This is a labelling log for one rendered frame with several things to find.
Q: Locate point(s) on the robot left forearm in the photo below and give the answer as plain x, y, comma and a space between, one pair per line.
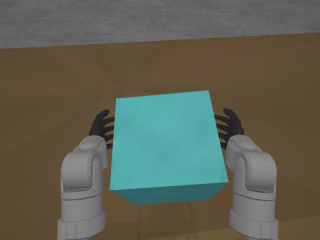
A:
81, 187

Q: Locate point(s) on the robot right hand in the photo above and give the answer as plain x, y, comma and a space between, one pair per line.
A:
234, 128

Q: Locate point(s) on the robot right forearm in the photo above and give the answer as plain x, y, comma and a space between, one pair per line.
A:
254, 189

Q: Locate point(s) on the robot left hand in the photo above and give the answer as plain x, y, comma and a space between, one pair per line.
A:
98, 128

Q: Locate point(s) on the carton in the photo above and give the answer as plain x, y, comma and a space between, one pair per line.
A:
166, 149

